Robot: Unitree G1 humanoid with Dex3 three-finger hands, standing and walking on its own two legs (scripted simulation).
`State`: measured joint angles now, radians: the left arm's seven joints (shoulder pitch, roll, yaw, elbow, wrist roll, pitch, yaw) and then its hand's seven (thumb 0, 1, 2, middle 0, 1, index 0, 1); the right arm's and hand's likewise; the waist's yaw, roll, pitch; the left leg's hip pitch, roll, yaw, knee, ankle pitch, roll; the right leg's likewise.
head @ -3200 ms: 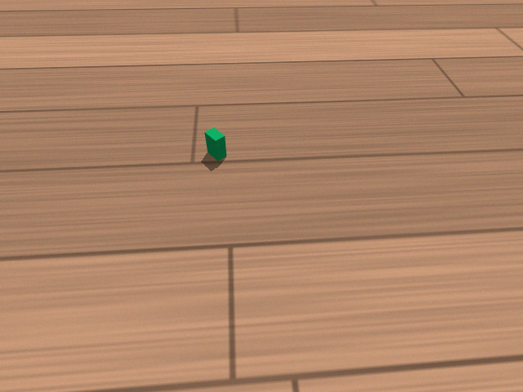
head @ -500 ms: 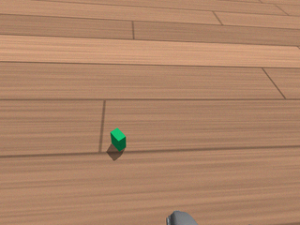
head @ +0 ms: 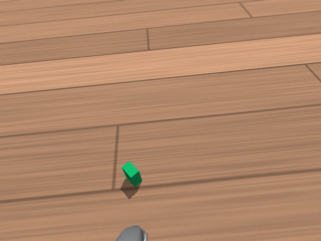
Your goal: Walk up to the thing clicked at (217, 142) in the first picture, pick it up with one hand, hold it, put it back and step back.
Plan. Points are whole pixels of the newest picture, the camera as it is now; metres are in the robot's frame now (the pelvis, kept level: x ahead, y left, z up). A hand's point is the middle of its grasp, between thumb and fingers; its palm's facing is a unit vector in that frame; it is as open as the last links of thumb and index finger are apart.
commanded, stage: walk up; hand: left
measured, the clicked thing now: (132, 174) +0.60 +0.24 -0.70
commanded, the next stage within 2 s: none
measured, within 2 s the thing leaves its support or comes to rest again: neither
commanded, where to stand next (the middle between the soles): +0.26 +0.03 m, yaw +2 degrees
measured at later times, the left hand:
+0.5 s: hand (64, 234) +0.17 +0.30 -0.15, palm faces -0.03 -0.94 -0.33, open 7.4 cm
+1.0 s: hand (77, 208) +0.25 +0.29 -0.16, palm faces +0.04 -0.92 -0.39, open 7.4 cm
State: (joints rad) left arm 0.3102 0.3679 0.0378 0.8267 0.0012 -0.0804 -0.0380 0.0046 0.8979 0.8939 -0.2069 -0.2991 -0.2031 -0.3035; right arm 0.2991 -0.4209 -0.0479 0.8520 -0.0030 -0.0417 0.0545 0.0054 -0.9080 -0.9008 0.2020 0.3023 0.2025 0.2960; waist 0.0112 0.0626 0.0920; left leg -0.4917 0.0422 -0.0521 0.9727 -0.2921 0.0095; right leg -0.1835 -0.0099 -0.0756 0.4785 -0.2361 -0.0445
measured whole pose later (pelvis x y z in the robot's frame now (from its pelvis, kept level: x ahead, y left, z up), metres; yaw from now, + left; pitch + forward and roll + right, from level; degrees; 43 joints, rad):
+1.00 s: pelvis +0.18 +0.02 -0.02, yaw +3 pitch -3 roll +2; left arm 0.21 0.39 0.01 0.92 0.01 -0.03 0.00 0.01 0.90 0.89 -0.21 -0.30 -0.20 -0.30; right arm 0.21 -0.38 -0.03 0.98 -0.02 -0.01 0.02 0.00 -0.91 -0.90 0.20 0.30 0.20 0.30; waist 0.02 -0.02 0.10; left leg -0.29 0.00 0.02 0.62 -0.27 -0.01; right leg -0.35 -0.08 -0.02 0.68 -0.27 0.01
